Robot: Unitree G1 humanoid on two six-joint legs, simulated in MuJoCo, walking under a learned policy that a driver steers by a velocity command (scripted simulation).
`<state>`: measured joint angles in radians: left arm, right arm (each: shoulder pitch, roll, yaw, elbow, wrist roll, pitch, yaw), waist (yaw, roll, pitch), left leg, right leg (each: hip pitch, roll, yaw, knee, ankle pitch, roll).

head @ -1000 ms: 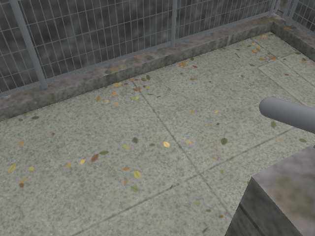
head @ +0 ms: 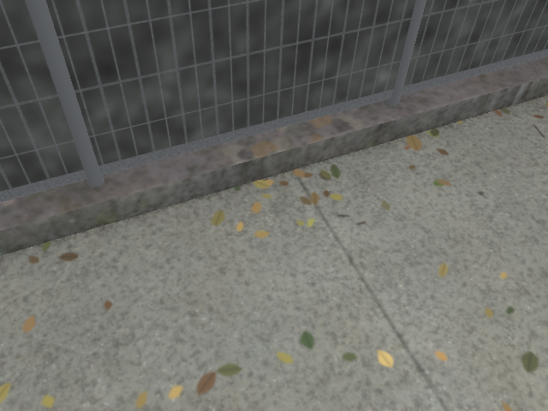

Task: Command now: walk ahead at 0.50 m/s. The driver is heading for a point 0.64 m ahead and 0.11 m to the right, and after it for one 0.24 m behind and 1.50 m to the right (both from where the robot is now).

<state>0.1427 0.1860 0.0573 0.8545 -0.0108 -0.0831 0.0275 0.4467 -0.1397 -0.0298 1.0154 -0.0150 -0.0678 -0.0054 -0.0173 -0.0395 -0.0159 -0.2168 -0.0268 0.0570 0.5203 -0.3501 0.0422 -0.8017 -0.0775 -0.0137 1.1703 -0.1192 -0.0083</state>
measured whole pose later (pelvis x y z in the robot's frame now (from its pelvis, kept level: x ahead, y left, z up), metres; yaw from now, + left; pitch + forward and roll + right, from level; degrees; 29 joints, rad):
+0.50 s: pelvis +0.29 -0.01 +0.01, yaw +0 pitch +1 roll -1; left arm 0.28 0.24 0.06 0.95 0.00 -0.10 -0.02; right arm 0.16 -0.27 -0.08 0.86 0.01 -0.08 -0.03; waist 0.04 0.03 0.02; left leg -0.64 0.14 -0.06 0.97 -0.20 0.02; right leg -0.16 0.09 -0.04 0.27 -0.14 -0.08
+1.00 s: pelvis +0.53 +0.06 +0.02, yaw -12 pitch +1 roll +1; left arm 0.16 0.30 0.09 0.83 -0.02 -0.03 0.01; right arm 0.25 -0.24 -0.06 0.92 -0.01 -0.10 -0.02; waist -0.03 -0.04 0.05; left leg -0.14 0.02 0.15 0.30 -0.17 0.02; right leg -0.64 -0.06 0.04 0.99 -0.20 0.00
